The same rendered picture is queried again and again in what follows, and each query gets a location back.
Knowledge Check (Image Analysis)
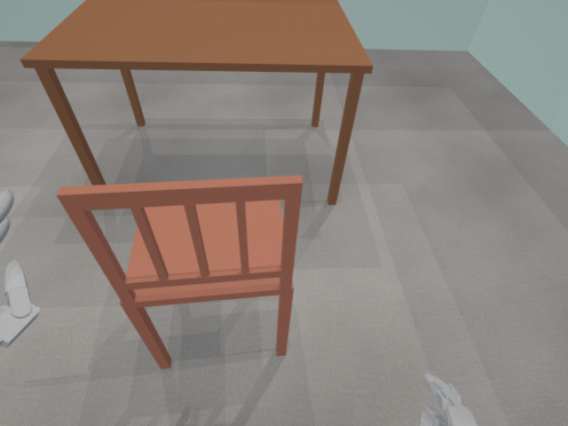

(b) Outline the table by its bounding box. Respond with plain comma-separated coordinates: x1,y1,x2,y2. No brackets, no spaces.
20,0,373,205

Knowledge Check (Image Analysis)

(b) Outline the robot right hand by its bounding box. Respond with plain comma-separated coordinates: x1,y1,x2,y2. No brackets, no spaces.
419,373,477,426

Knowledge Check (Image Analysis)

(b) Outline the chair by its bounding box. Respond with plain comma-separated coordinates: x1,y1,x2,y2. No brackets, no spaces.
57,176,303,369

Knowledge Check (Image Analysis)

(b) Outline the robot left hand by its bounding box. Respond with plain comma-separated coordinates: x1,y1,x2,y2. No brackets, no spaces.
0,190,40,349

